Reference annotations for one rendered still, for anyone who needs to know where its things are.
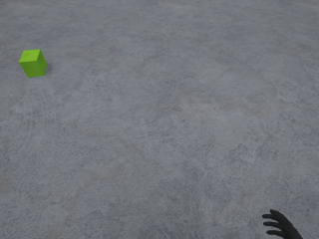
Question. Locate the robot right hand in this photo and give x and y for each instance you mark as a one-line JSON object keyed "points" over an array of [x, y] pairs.
{"points": [[286, 227]]}

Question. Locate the carton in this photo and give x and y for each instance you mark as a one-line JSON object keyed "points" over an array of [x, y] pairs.
{"points": [[33, 63]]}

